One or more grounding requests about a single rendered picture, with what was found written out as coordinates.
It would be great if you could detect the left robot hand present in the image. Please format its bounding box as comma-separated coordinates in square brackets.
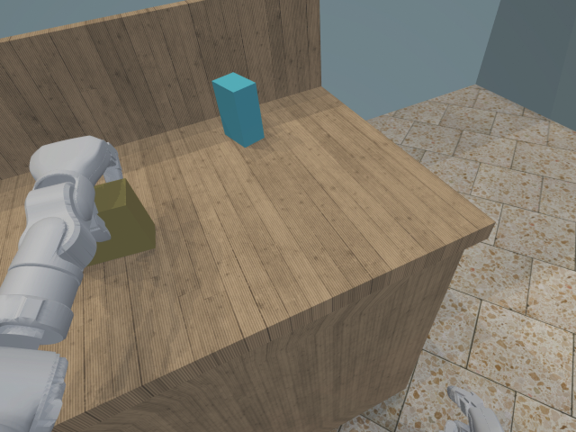
[30, 136, 123, 242]

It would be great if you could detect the sponge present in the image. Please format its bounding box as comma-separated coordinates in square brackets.
[88, 178, 156, 266]

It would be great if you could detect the left robot forearm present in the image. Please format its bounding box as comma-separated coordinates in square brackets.
[0, 170, 97, 350]

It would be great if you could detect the table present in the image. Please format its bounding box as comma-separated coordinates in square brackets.
[0, 0, 496, 432]

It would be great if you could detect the left robot upper arm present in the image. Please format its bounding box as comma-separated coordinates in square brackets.
[0, 346, 68, 432]

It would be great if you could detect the right robot hand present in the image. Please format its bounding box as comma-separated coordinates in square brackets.
[439, 386, 504, 432]

